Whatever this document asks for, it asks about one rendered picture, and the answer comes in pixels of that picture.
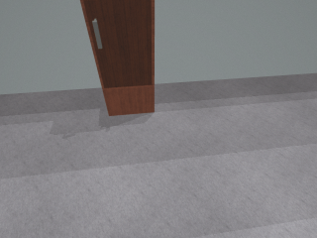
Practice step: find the cupboard door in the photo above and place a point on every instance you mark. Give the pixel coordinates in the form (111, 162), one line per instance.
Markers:
(125, 28)

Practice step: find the handle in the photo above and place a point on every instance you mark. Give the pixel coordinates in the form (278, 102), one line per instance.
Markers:
(97, 34)

